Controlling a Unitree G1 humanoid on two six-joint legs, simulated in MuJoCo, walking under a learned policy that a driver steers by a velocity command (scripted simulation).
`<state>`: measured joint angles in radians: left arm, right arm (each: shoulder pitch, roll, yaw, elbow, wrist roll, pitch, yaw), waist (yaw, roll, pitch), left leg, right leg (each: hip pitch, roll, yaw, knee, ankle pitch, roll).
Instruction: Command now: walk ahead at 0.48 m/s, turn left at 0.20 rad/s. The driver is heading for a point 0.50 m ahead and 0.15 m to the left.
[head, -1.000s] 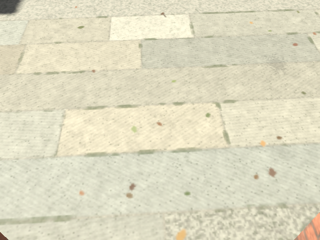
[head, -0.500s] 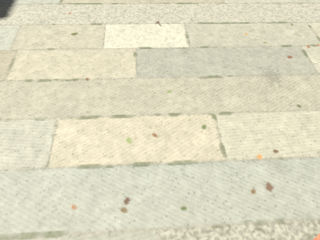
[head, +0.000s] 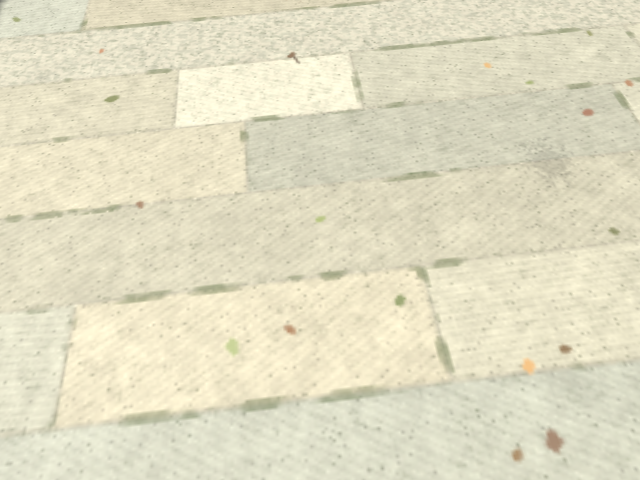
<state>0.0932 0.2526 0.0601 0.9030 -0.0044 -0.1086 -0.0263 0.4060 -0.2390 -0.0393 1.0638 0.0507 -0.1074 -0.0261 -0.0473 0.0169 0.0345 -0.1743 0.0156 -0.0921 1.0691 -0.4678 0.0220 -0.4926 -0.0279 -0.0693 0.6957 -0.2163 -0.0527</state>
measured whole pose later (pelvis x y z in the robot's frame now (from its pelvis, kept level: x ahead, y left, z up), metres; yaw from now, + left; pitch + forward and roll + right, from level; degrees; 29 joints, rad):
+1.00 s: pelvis +0.50 +0.13 +0.03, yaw +22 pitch +0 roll +1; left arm 0.14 0.22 0.05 0.94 0.00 -0.06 0.01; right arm 0.24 -0.21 -0.04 0.89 -0.01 -0.04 -0.02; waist -0.02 -0.05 0.04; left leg -0.07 -0.13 0.00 0.34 -0.26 0.11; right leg -0.50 -0.06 0.04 0.62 -0.03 0.03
